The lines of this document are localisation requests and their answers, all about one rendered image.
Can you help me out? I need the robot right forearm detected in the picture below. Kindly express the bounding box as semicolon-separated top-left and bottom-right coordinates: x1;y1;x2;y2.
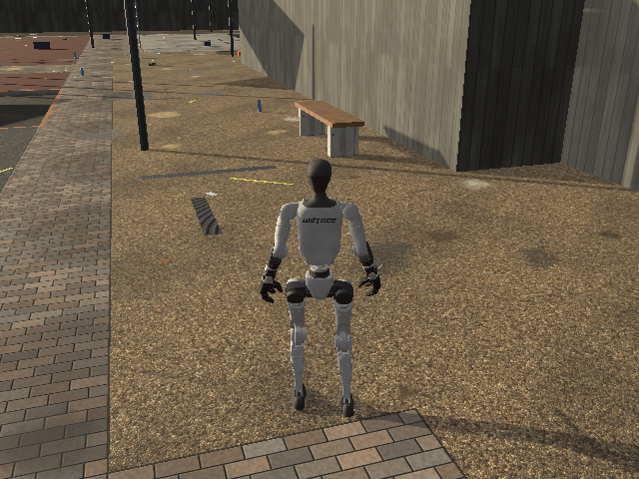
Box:
359;241;378;279

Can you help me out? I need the left robot upper arm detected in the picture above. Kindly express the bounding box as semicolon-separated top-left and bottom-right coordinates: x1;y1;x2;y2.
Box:
272;203;299;258

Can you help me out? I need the right robot hand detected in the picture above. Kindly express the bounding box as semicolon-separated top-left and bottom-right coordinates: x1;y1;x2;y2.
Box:
358;275;381;296

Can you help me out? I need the robot left foot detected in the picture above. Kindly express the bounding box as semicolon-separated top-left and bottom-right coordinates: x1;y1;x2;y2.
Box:
292;384;307;410

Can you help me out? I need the humanoid robot torso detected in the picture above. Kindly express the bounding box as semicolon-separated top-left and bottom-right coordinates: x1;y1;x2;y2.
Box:
296;198;343;299

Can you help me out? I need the right robot upper arm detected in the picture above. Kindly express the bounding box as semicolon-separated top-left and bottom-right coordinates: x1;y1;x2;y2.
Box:
340;202;368;257

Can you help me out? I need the left robot hand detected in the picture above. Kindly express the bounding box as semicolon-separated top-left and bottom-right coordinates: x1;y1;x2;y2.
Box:
260;280;283;303

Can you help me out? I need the robot left forearm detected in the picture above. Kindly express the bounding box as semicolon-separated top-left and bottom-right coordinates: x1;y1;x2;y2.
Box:
262;243;282;283

